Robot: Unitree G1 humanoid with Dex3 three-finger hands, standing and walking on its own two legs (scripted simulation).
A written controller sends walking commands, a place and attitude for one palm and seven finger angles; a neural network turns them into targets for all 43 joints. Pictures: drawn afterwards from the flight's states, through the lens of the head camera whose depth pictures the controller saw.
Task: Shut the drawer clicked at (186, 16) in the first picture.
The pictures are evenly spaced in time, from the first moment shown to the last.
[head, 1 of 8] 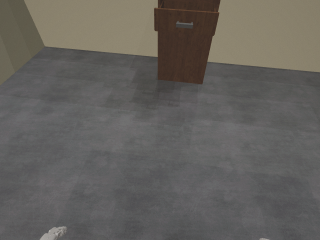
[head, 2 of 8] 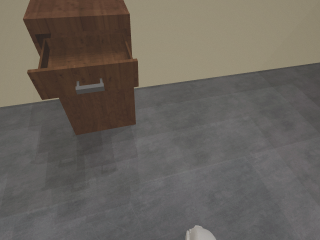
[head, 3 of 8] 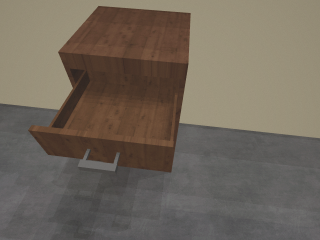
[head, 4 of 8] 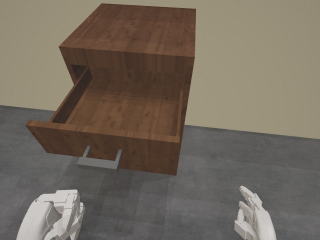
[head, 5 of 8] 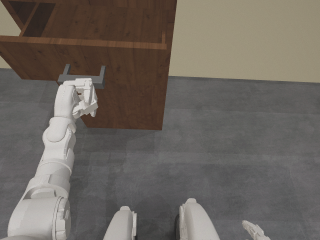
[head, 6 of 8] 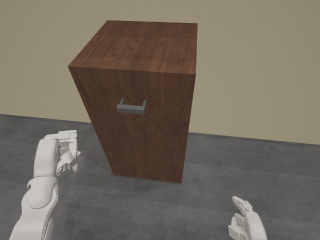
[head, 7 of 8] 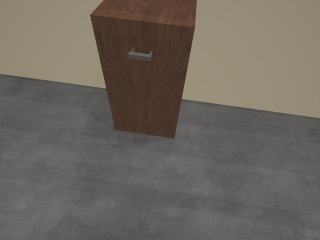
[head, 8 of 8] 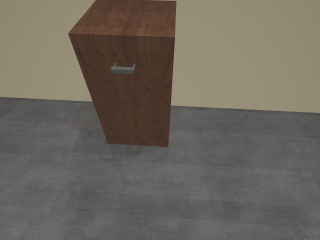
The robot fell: no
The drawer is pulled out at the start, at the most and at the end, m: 0.30 0.30 0.00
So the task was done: yes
